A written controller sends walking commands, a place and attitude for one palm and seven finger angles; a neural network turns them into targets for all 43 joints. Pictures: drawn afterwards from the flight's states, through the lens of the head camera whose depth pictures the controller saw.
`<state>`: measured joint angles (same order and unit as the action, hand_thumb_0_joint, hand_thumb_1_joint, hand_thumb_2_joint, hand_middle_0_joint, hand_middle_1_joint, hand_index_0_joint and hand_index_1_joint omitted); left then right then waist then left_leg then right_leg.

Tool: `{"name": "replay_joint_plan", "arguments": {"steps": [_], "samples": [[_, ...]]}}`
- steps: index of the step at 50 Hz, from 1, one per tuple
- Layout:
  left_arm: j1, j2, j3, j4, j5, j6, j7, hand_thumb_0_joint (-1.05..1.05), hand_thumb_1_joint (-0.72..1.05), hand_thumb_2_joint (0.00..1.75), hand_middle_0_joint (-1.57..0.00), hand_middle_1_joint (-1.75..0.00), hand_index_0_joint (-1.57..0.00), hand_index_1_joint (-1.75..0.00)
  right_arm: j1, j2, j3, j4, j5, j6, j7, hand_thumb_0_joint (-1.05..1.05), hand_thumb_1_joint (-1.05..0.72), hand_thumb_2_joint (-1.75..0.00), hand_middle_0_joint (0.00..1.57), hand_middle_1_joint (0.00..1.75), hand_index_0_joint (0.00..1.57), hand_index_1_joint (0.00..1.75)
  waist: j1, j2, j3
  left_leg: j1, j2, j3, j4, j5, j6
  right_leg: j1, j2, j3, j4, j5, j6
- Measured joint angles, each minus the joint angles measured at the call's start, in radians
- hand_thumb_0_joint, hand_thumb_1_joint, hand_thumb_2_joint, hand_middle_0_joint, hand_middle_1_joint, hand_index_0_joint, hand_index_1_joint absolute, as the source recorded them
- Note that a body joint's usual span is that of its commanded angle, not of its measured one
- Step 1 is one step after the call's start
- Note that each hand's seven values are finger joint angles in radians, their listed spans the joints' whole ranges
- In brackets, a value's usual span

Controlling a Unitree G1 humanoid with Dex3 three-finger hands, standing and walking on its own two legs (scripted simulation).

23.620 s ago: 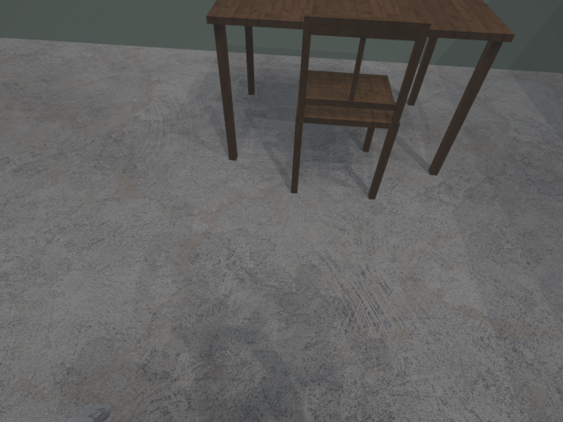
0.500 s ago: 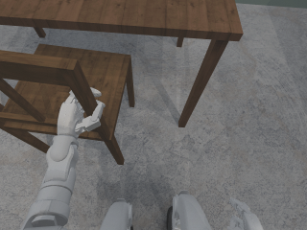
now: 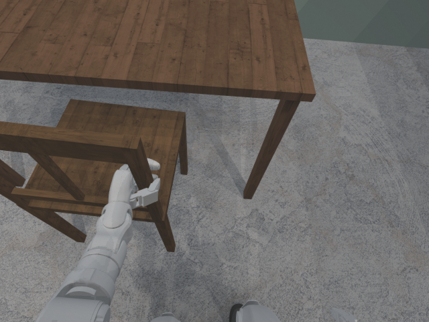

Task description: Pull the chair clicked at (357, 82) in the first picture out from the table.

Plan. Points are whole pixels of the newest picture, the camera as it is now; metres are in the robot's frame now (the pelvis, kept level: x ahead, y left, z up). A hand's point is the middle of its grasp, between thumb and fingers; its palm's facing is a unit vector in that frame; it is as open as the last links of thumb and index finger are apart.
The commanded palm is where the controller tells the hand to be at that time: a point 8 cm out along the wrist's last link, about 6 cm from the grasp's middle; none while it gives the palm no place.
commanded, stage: step backward, pulling the chair out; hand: left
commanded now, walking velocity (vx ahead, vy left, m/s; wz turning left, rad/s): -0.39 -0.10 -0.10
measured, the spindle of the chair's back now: (60, 177) +0.42 +0.34 -0.09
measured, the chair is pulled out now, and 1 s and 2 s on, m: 0.04 0.16 0.28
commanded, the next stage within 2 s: none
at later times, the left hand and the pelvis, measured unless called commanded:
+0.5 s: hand (165, 227) +0.29 +0.09 -0.05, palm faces -0.01 -0.99 -0.12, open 5.9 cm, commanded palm +0.28 +0.15 -0.05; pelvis -0.05 -0.02 +0.01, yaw -1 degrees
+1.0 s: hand (171, 249) +0.25 +0.08 -0.05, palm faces -0.04 -0.99 -0.15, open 6.1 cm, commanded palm +0.24 +0.13 -0.05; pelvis -0.09 -0.01 +0.00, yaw -1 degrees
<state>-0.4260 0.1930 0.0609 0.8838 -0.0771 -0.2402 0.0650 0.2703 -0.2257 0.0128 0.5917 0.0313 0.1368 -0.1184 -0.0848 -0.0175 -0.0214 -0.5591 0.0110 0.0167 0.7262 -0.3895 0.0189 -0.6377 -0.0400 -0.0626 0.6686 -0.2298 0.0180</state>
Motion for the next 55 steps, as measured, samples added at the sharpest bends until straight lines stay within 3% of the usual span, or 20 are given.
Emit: {"name": "replay_joint_plan", "arguments": {"steps": [13, 24, 31, 37, 43, 46, 51, 53, 55], "samples": [[0.052, 0.002, 0.030, 0.011, -0.008, -0.039, -0.010, 0.10, 0.61, 0.77, -0.32, -1.07, -0.49, -1.44, -0.015, 0.015, -0.012, 0.026, -0.004, 0.003, 0.003, 0.01, -0.91, -0.90, 0.20, 0.30, 0.20, 0.30, 0.002, 0.006, 0.068, 0.081, 0.015, 0.044, -0.063, 0.048, -0.015, 0.065, 0.019, 0.038, -0.063, 0.042, -0.013], [0.036, -0.039, -0.028, 0.080, -0.007, -0.046, 0.020, 0.11, 0.60, 0.77, -0.33, -1.08, -0.49, -1.44, -0.040, -0.005, -0.007, 0.070, 0.018, -0.036, -0.016, 0.01, -0.91, -0.90, 0.20, 0.30, 0.21, 0.30, 0.017, 0.009, 0.074, 0.085, 0.003, 0.039, -0.075, 0.099, -0.020, 0.069, 0.007, 0.034, -0.066, 0.081, -0.023], [0.034, -0.073, -0.094, 0.111, 0.013, -0.044, 0.033, 0.10, 0.60, 0.74, -0.31, -1.13, -0.49, -1.44, -0.036, -0.038, -0.011, 0.092, 0.027, -0.070, -0.020, 0.01, -0.91, -0.90, 0.20, 0.30, 0.20, 0.30, 0.026, 0.013, 0.084, 0.114, -0.009, 0.044, -0.114, 0.139, -0.003, 0.113, -0.005, 0.036, -0.132, 0.131, -0.009], [0.037, -0.073, -0.129, 0.109, 0.019, -0.030, 0.025, 0.09, 0.60, 0.73, -0.31, -1.17, -0.49, -1.44, -0.020, -0.015, 0.002, 0.082, 0.020, -0.091, -0.031, 0.01, -0.91, -0.90, 0.20, 0.30, 0.20, 0.30, 0.046, -0.004, 0.091, 0.129, -0.021, 0.075, -0.102, 0.139, 0.009, 0.097, -0.023, 0.056, -0.051, 0.064, -0.013], [0.015, -0.063, -0.097, 0.119, 0.009, -0.011, 0.010, 0.09, 0.58, 0.76, -0.34, -1.16, -0.49, -1.44, -0.032, 0.027, 0.021, 0.089, 0.009, -0.098, -0.017, 0.01, -0.91, -0.90, 0.20, 0.30, 0.20, 0.30, 0.055, 0.006, 0.105, 0.106, -0.013, 0.081, -0.007, 0.096, -0.004, 0.065, -0.022, 0.062, 0.047, 0.061, -0.019], [0.011, -0.069, -0.075, 0.121, 0.006, -0.015, 0.014, 0.09, 0.56, 0.78, -0.36, -1.15, -0.49, -1.44, -0.039, 0.028, 0.019, 0.102, 0.007, -0.107, -0.005, 0.01, -0.91, -0.90, 0.20, 0.30, 0.21, 0.30, 0.050, 0.022, 0.106, 0.076, -0.014, 0.067, 0.036, 0.023, -0.019, 0.048, -0.020, 0.055, 0.062, 0.051, -0.026], [-0.007, -0.094, -0.063, 0.116, 0.020, -0.014, 0.034, 0.11, 0.57, 0.79, -0.34, -1.16, -0.49, -1.44, -0.053, -0.010, 0.004, 0.132, 0.003, -0.118, 0.017, 0.01, -0.91, -0.90, 0.20, 0.30, 0.21, 0.30, 0.028, 0.019, 0.134, 0.093, -0.049, -0.007, 0.119, -0.118, -0.038, 0.079, -0.041, 0.039, -0.028, 0.108, -0.021], [-0.010, -0.099, -0.079, 0.104, 0.028, -0.003, 0.038, 0.11, 0.57, 0.78, -0.32, -1.17, -0.49, -1.44, -0.045, -0.032, 0.004, 0.135, 0.001, -0.122, 0.016, 0.01, -0.91, -0.90, 0.20, 0.30, 0.21, 0.30, 0.018, 0.016, 0.129, 0.159, -0.034, -0.015, -0.004, -0.077, -0.038, 0.081, -0.050, 0.029, -0.058, 0.129, -0.011], [-0.018, -0.100, -0.102, 0.087, 0.033, 0.013, 0.038, 0.10, 0.58, 0.76, -0.31, -1.20, -0.49, -1.44, -0.040, -0.049, -0.004, 0.129, -0.002, -0.118, 0.006, 0.01, -0.91, -0.90, 0.20, 0.30, 0.21, 0.30, 0.012, 0.012, 0.132, 0.167, -0.028, -0.003, -0.077, 0.097, -0.028, 0.081, -0.062, 0.020, -0.076, 0.144, 0.001]]}}
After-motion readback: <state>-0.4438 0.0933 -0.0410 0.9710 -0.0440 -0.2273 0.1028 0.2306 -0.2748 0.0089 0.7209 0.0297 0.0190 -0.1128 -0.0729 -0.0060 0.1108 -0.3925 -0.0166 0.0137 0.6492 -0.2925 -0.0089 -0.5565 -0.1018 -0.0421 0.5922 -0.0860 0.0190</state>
